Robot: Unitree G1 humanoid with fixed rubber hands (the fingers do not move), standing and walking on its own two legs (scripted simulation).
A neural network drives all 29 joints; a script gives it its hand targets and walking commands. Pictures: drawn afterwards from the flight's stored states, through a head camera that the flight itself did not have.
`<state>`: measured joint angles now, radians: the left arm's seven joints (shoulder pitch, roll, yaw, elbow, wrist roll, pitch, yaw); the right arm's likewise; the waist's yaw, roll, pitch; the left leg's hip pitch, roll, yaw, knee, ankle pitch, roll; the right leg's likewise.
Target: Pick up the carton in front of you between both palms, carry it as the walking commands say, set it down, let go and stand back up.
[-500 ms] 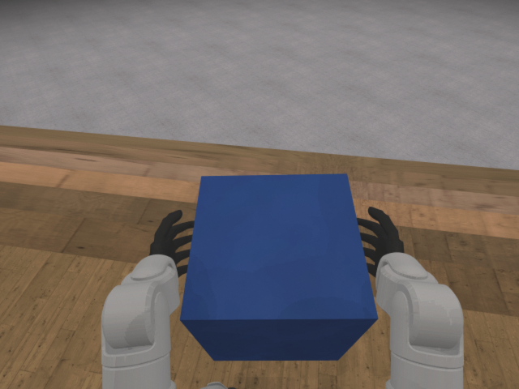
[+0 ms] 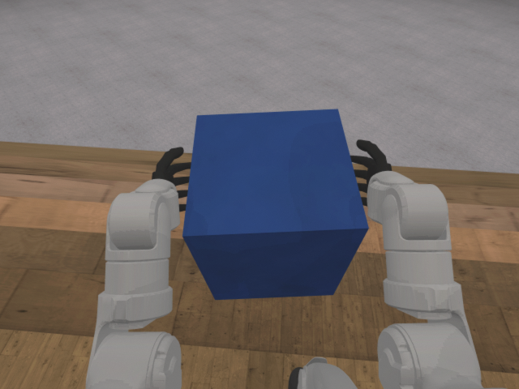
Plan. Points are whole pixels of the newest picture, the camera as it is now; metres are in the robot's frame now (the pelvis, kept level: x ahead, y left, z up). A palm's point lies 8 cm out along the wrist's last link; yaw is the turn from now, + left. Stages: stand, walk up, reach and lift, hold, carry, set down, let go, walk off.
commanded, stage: carry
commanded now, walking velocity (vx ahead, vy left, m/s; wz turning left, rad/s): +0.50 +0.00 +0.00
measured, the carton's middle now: (271, 213) +0.37 -0.01 +0.06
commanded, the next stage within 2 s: none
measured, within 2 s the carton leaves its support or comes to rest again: neither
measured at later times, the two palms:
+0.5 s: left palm (189, 83) +0.68 +0.15 +0.11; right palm (330, 80) +0.69 -0.15 +0.11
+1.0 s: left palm (198, 87) +0.98 +0.18 -0.09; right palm (291, 83) +0.98 -0.11 -0.07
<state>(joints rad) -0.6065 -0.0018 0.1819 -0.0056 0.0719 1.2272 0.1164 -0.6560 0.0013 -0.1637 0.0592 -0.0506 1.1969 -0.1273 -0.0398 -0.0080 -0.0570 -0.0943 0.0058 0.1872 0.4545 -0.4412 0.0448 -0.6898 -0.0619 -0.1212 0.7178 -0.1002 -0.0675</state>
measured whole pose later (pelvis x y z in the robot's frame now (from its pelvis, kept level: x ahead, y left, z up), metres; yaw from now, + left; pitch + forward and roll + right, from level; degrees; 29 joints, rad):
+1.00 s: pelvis +0.63 +0.06 -0.15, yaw -1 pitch +6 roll -2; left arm -0.52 -0.05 0.22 0.01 0.07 1.13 0.12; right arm -0.59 0.02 -0.17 0.14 0.00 1.08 -0.13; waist -0.08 0.00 0.04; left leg -0.33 -0.16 0.07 0.76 -0.54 0.20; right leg -0.74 -0.01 0.01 1.02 -0.13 -0.04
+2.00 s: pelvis +1.31 +0.08 -0.46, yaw +1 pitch +2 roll +3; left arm -0.53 -0.05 0.21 0.01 0.09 1.10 0.12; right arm -0.62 -0.02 -0.14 0.13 0.02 1.07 -0.16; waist -0.04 -0.04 -0.08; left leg -0.33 -0.03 0.07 1.37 -0.75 0.04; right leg -0.49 0.00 -0.06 0.59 0.00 -0.08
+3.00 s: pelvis +1.95 +0.04 -0.71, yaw +0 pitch +3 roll +0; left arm -0.61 -0.02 0.18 0.11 0.05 1.16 0.14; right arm -0.65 -0.02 -0.19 0.18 -0.01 1.11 -0.13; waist 0.05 -0.02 -0.06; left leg -0.53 -0.05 0.00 1.54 -0.58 0.06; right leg -0.46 0.08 -0.08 0.70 -0.27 -0.13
